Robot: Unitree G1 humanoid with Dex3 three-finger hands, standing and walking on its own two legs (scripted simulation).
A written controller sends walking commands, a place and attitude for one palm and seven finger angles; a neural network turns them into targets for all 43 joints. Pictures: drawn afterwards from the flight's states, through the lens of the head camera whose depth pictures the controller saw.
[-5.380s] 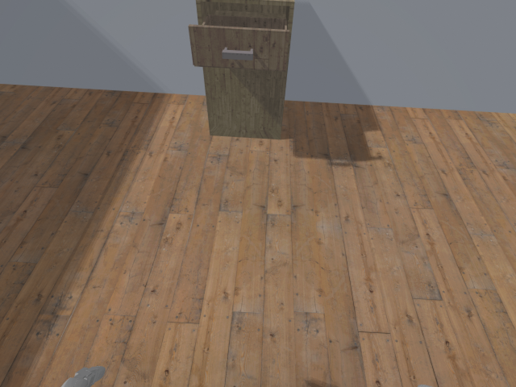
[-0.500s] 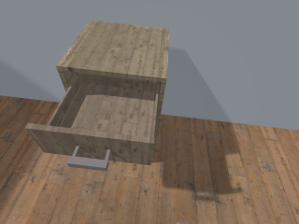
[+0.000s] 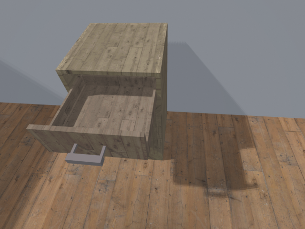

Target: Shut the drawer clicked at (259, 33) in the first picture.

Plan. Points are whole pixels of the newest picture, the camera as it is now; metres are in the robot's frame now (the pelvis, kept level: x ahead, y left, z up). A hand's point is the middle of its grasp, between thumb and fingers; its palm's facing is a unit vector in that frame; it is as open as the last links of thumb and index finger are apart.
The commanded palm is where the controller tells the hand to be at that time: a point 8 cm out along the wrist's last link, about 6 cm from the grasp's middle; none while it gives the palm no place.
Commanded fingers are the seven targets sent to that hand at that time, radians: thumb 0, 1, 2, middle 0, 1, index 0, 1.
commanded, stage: come to a stop and stand still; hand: left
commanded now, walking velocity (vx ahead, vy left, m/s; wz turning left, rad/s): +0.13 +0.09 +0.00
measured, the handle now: (87, 153) +0.36 +0.27 -0.09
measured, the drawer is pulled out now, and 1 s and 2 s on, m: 0.29 0.29 0.29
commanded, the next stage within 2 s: look again from close up in 0.46 s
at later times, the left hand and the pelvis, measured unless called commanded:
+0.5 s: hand out of the picture -0.02 +0.21 -0.18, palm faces +0.04 -0.98 -0.18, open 7.4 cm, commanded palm none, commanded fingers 0.00 0.90 0.90 -0.20 -0.30 -0.20 -0.30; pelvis -0.02 +0.03 +0.00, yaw -1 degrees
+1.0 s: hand out of the picture +0.05 +0.16 -0.17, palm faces +0.03 -0.97 -0.26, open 7.2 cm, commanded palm none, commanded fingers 0.00 0.90 0.90 -0.20 -0.30 -0.20 -0.30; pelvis +0.01 -0.02 -0.01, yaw +0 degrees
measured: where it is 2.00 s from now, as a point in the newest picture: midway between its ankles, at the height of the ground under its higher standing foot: outside the picture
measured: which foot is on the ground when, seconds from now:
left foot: up 0.00-0.18, down 0.20-1.00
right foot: down 0.00-0.22, up 0.24-0.56, down 0.58-1.00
